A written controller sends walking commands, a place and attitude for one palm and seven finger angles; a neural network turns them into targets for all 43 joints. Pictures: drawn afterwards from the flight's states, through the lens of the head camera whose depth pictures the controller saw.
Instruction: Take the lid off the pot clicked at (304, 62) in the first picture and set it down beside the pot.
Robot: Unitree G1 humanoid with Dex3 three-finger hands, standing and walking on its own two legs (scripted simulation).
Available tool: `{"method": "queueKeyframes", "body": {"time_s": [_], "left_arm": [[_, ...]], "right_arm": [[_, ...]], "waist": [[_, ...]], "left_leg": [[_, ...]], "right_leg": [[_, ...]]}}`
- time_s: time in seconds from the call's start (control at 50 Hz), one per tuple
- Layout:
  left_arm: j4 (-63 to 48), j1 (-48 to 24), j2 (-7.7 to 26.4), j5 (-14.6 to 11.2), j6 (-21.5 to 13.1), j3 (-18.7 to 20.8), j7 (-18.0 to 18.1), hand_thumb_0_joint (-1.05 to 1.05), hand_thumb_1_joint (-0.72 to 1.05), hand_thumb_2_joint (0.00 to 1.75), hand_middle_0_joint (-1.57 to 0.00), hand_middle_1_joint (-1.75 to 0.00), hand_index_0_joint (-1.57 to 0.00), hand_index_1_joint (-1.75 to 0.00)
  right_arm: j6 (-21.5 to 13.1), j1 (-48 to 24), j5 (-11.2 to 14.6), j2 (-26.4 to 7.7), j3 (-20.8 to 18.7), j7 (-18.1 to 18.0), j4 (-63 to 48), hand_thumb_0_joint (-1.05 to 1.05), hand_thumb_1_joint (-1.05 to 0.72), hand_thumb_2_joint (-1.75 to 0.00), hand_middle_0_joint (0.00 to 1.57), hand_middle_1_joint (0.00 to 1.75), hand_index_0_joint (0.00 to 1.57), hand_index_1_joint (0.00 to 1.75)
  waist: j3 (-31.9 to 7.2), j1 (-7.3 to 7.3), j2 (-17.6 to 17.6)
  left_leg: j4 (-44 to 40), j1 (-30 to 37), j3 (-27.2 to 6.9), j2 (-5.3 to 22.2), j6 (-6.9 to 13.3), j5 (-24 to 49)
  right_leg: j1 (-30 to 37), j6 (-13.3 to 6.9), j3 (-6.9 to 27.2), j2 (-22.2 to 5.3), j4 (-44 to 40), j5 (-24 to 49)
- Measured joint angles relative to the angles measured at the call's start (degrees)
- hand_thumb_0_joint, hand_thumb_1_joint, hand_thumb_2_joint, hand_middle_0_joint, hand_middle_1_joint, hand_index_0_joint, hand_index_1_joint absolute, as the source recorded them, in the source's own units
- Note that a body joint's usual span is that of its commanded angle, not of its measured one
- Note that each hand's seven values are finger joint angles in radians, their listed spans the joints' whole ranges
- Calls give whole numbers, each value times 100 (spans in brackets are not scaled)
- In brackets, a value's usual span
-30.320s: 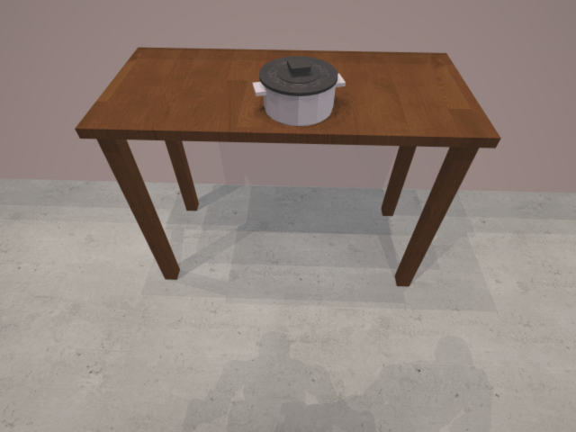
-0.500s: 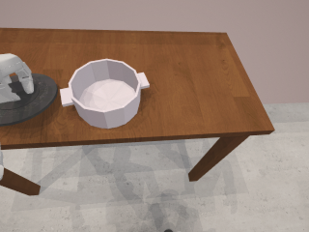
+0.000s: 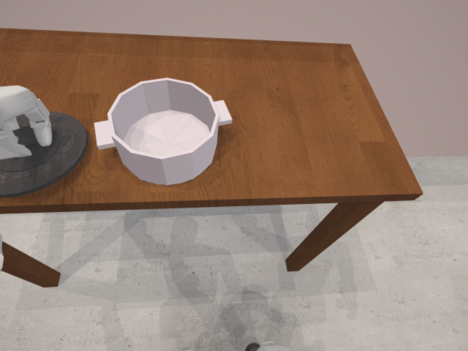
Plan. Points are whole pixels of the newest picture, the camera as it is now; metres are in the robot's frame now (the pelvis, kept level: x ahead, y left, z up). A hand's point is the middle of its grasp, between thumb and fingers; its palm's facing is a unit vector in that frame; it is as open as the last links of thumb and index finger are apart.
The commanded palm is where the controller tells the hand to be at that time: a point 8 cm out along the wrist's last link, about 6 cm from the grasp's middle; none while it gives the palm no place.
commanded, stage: lower the lid onto the table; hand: left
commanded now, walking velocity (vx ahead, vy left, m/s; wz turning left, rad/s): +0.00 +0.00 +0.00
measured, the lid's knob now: (20, 140) +0.47 +0.35 +0.04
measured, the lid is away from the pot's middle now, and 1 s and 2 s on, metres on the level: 0.24 0.24 0.24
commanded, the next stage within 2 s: open the fingers wide in 0.10 s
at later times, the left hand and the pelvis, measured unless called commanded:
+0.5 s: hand (19, 147) +0.44 +0.33 +0.06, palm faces -0.44 -0.10 -0.89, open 5.9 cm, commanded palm +0.47 +0.32 +0.11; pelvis -0.01 +0.01 +0.00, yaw +0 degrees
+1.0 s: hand (23, 142) +0.45 +0.33 +0.06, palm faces -0.46 -0.09 -0.88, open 9.3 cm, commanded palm +0.47 +0.32 +0.11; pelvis +0.00 +0.00 +0.00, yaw +0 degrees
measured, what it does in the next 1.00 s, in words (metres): stands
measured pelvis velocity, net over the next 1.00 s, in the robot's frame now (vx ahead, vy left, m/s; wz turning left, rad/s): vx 0.00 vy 0.00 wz -0.01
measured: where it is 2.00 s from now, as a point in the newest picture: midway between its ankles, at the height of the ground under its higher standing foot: outside the picture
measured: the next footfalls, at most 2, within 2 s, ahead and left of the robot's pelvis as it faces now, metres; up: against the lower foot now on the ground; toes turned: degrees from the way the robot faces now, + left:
none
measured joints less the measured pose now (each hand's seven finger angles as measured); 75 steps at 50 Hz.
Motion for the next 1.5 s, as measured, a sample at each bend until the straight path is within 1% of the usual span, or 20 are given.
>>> {"method": "queueKeyframes", "body": {"time_s": [0.2, 0.24, 0.28, 0.32, 0.36, 0.44, 0.5, 0.56, 0.68, 0.78, 0.88, 0.94, 0.98, 1.04, 1.12, 1.16, 1.22, 1.3, 1.44, 1.5], "left_arm": [[133, -193, 50, 93, -5, -34, 65, -1, 16, 89, -53, -95, -97, -109], [-122, 85, 42, 111, -28, 253, 113, -2, 16, 89, -53, -95, -97, -109], [-468, 501, 12, 95, -176, 515, 225, -2, 17, 89, -52, -94, -96, -109], [-661, 669, -84, 64, -207, 486, 306, -2, 20, 90, -51, -94, -95, -109], [-651, 648, -181, 69, -196, 431, 357, -1, 22, 89, -49, -93, -93, -109], [-461, 535, -214, 85, -142, 445, 499, -2, 24, 86, -48, -92, -90, -110], [-357, 410, -254, 148, -41, 285, 584, -2, 25, 85, -47, -93, -87, -110], [-308, 335, -275, 226, 17, 196, 611, -2, 26, 84, -47, -93, -84, -109], [-184, 230, -230, 156, 91, 118, 545, -2, 25, 81, -48, -94, -74, -106], [-292, 237, -211, 168, 56, 124, 442, -1, 22, 78, -49, -95, -66, -102], [-428, 338, -189, 141, 17, 209, 389, 0, 19, 74, -47, -95, -58, -99], [-483, 424, -168, 107, -45, 331, 408, 0, 16, 72, -45, -94, -53, -97], [-422, 426, -152, 75, -27, 302, 424, 0, 14, 70, -43, -94, -50, -96], [-453, 459, -172, 111, 12, 257, 403, 0, 10, 66, -40, -93, -45, -94], [-599, 627, -179, 103, -99, 469, 410, 0, 7, 63, -37, -91, -40, -92], [-540, 626, -147, 68, -101, 481, 442, 0, 5, 62, -36, -91, -38, -91], [-406, 515, -140, 79, -20, 329, 459, 0, 4, 61, -35, -91, -36, -90], [-416, 517, -90, 130, -47, 373, 439, 0, 3, 60, -35, -90, -35, -90], [-483, 502, -31, 106, -79, 400, 380, 0, 2, 60, -34, -90, -34, -89], [-653, 570, -66, 113, -75, 389, 356, 0, 2, 60, -34, -90, -34, -89]], "right_arm": [[24, 95, 2, 20, 49, -11, -57, 0, -90, -90, 21, 30, 21, 30], [91, 165, -46, 33, -25, 48, -138, 0, -90, -90, 21, 30, 21, 30], [200, 221, -111, 44, -83, 96, -196, 0, -90, -90, 21, 30, 21, 30], [298, 245, -136, 69, -123, 137, -169, 0, -90, -90, 21, 30, 21, 30], [380, 219, -131, 93, -123, 171, -109, 0, -90, -90, 21, 30, 21, 30], [404, 117, -97, 126, -74, 188, -125, 0, -90, -90, 21, 30, 21, 30], [356, 58, -81, 106, -75, 212, -183, 0, -90, -90, 21, 30, 21, 30], [318, -4, -76, 55, -68, 215, -229, 0, -90, -90, 21, 30, 21, 30], [242, -48, -62, 1, -49, 164, -277, 0, -90, -90, 21, 30, 21, 30], [234, 9, -69, -4, -78, 142, -267, 0, -90, -90, 21, 30, 21, 30], [288, 45, -87, 19, -94, 147, -217, 0, -90, -90, 21, 30, 21, 30], [320, 60, -89, 46, -93, 149, -202, 0, -90, -90, 21, 30, 21, 30], [340, 60, -82, 61, -85, 164, -199, 0, -90, -90, 21, 30, 21, 30], [367, 42, -77, 73, -93, 189, -198, 0, -90, -90, 21, 30, 21, 30], [395, -6, -91, 83, -91, 183, -212, 0, -90, -90, 21, 30, 21, 30], [399, -30, -85, 95, -80, 176, -223, 0, -90, -90, 21, 30, 21, 30], [382, -64, -60, 92, -71, 190, -230, 0, -90, -90, 21, 30, 21, 30], [368, -117, -54, 62, -52, 166, -261, 0, -90, -90, 21, 30, 21, 30], [345, -121, -48, 17, -73, 126, -253, 0, -90, -90, 21, 30, 21, 30], [357, -84, -55, 8, -117, 132, -236, 0, -90, -90, 21, 30, 21, 30]], "waist": [[8, -63, 39], [-10, -66, 78], [-44, -28, 116], [-59, 41, 132], [-66, 87, 119], [-80, 64, 45], [-69, 59, 32], [-50, 63, 41], [-48, 51, 30], [-40, 55, 38], [-41, 76, 51], [-62, 74, 54], [-77, 72, 52], [-55, 84, 64], [-43, 93, 77], [-57, 85, 61], [-49, 93, 42], [-23, 92, 20], [-33, 80, 5], [-40, 103, 36]], "left_leg": [[264, -337, 51, -10, 43, -54], [264, -355, 74, -12, 37, -50], [226, -334, 115, -8, 33, -36], [188, -290, 117, -12, 45, -20], [158, -251, 98, -20, 55, -2], [128, -221, 78, -32, 49, 33], [135, -234, 55, -40, 40, 49], [153, -252, 54, -45, 44, 51], [184, -268, 67, -45, 46, 22], [191, -279, 37, -42, 19, 1], [171, -264, 38, -22, 5, -23], [130, -227, 43, -9, -10, -23], [117, -214, 45, 0, -15, -29], [100, -200, 39, 7, -28, -28], [48, -151, 53, 17, -37, -12], [28, -131, 58, 22, -42, -8], [38, -142, 39, 24, -54, -5], [73, -183, 39, 35, -61, -11], [113, -219, 17, 42, -76, -24], [85, -174, 2, 38, -82, -17]], "right_leg": [[-351, 27, 38, -14, 271, -44], [-383, -19, 59, -14, 285, -45], [-382, -51, 101, -8, 265, -28], [-332, -37, 105, -11, 220, -10], [-281, -32, 87, -18, 178, 7], [-251, -60, 68, -30, 165, 22], [-257, -117, 43, -36, 177, 19], [-276, -116, 41, -41, 200, 18], [-309, -31, 57, -45, 255, -10], [-316, -65, 30, -40, 268, -43], [-304, -33, 36, -20, 242, -54], [-274, -32, 44, -6, 204, -51], [-266, -26, 48, 2, 194, -55], [-252, -39, 43, 10, 179, -56], [-215, -26, 61, 20, 138, -39], [-204, -20, 67, 25, 134, -38], [-211, -33, 48, 27, 147, -45], [-256, -41, 47, 37, 186, -50], [-282, -50, 24, 44, 215, -64], [-225, -57, 12, 40, 173, -56]]}}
